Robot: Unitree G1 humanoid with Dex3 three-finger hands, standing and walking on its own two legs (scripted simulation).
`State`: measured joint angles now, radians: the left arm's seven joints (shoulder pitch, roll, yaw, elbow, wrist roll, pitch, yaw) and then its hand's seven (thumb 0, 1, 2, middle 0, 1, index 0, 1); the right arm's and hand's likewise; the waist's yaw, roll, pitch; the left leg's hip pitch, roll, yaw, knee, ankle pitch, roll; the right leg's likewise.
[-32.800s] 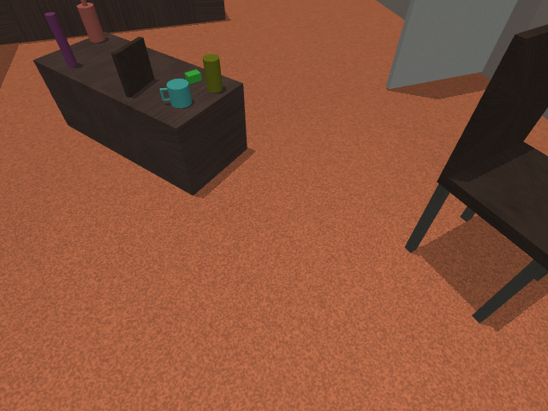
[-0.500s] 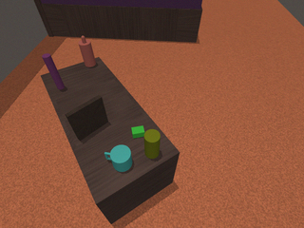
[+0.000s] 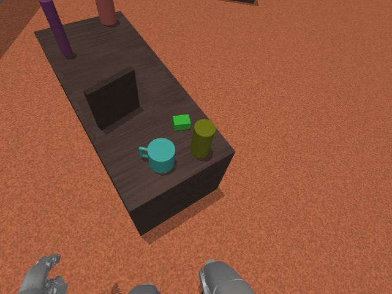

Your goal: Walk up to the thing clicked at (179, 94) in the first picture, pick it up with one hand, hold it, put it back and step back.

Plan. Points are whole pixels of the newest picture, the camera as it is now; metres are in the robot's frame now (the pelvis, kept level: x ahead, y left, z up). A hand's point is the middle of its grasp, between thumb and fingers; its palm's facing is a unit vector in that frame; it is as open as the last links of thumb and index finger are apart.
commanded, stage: step back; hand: left
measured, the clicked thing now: (156, 155) +0.56 +0.09 -0.31
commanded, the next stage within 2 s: none
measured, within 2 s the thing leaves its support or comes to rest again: neither
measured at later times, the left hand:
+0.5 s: hand out of the picture +0.04 +0.25 -0.12, palm faces -0.06 -0.91 -0.42, open 7.4 cm
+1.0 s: hand out of the picture -0.14 +0.27 -0.16, palm faces -0.09 -0.92 -0.38, open 7.4 cm
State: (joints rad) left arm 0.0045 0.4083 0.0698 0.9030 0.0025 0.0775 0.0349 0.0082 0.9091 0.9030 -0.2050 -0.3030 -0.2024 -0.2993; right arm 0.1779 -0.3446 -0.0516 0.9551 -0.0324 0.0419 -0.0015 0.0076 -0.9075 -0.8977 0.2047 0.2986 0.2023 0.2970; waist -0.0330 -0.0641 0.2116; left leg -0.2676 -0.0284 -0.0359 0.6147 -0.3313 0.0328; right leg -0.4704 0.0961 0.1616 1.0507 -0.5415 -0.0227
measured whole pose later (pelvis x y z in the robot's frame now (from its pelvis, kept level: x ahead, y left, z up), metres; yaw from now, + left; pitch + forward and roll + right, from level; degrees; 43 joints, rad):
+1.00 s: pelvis -0.23 +0.00 +0.00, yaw -6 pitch -2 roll +0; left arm 0.22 0.40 0.08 0.83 0.02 0.07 0.00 0.01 0.91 0.90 -0.21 -0.30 -0.20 -0.30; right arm 0.10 -0.36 -0.05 0.80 -0.03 0.02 -0.02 0.01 -0.90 -0.90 0.21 0.30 0.21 0.30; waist 0.03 -0.03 0.19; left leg -0.37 0.05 0.01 0.59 -0.19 0.00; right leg -0.31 0.04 0.12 0.93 -0.49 0.03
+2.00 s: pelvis -0.55 -0.05 +0.00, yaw -2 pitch -1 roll +2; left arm 0.22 0.36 0.06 0.89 0.04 0.02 0.02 0.01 0.90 0.90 -0.21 -0.30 -0.21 -0.30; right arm 0.14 -0.41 -0.05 0.87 -0.01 0.07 -0.02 0.01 -0.91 -0.90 0.20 0.30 0.20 0.30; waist 0.03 0.06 0.12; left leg -0.46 -0.10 -0.17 1.14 -0.44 -0.02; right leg -0.30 -0.02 0.00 0.62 -0.30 -0.03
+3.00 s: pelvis -0.55 -0.01 +0.00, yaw -1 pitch -2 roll -1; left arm 0.14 0.39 0.03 1.03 0.01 -0.02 0.01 0.01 0.91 0.90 -0.21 -0.30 -0.20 -0.30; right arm 0.05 -0.32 -0.02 1.03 -0.01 0.01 0.01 0.01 -0.91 -0.90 0.21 0.30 0.20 0.30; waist 0.02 0.00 0.08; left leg -0.28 0.05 0.03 0.60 -0.28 -0.02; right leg -0.20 -0.01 0.00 0.57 -0.33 0.02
